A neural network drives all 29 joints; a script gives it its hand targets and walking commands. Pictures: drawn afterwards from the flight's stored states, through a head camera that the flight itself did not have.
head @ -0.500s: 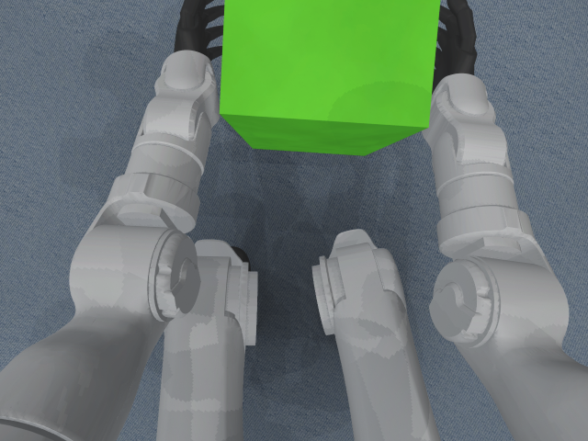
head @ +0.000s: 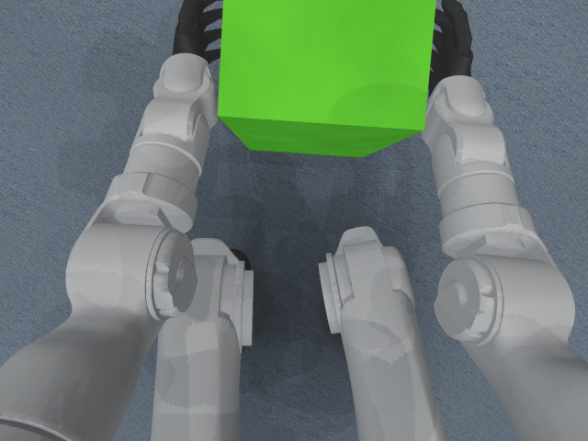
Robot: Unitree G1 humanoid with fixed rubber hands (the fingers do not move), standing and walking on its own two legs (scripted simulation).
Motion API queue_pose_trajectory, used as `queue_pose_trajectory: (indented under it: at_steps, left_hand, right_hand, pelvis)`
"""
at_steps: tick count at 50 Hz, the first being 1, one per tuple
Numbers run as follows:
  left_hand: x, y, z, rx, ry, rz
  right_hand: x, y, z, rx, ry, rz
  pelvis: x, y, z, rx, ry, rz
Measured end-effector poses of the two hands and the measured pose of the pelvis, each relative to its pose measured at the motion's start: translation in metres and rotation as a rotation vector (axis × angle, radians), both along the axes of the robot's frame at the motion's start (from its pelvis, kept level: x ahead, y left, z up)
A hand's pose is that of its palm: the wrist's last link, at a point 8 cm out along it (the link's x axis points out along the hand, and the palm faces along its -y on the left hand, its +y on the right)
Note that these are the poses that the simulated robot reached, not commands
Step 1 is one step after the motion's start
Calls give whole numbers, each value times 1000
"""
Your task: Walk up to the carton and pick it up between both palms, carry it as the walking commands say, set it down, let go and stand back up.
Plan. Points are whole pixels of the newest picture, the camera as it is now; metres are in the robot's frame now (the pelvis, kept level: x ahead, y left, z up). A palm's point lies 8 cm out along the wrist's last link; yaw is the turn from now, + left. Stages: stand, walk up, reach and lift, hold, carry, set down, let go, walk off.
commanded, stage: set down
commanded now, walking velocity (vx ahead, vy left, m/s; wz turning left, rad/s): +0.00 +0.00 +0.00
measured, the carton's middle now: (315, 83) +0.51 -0.04 -0.22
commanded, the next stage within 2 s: let go in 1.94 s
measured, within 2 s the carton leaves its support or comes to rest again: neither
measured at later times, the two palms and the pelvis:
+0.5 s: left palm (173, 69) +0.52 +0.13 -0.17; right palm (469, 88) +0.48 -0.21 -0.16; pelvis -0.01 +0.00 +0.01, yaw -1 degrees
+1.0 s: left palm (130, 22) +0.53 +0.14 -0.07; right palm (534, 56) +0.49 -0.22 -0.06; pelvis +0.01 +0.00 +0.06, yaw -1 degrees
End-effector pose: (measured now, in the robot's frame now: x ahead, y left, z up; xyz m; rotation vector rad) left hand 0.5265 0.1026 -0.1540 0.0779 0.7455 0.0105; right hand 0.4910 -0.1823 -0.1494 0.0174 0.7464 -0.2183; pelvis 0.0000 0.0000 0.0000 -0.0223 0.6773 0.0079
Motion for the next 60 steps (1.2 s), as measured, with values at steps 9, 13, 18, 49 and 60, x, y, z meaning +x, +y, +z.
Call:
queue_pose_trajectory:
  at_steps: [9, 13, 18, 49, 60]
  left_hand:
    - [-1, 0, 0, 4, -8, -8]
    - [-2, 0, -1, 2, -20, -22]
    - [-5, 9, -8, 11, -25, -21]
    - [6, 34, 78, 3, -110, 5]
    - [7, 34, 144, 13, -119, -11]
  right_hand:
    - [-1, -1, -1, -9, -4, 17]
    - [-2, -2, -2, -19, -11, 33]
    - [-6, -12, -5, -51, -10, 35]
    - [-6, -39, 80, -58, -93, -6]
    - [-2, -38, 147, -51, -104, 3]
  pelvis:
    - [-2, 0, -2, 3, -11, -2]
    - [-4, 0, -1, 3, -16, -4]
    - [-6, 1, 3, 0, -16, -6]
    - [6, 1, 55, 4, 65, -19]
    - [8, 3, 107, 4, 100, -18]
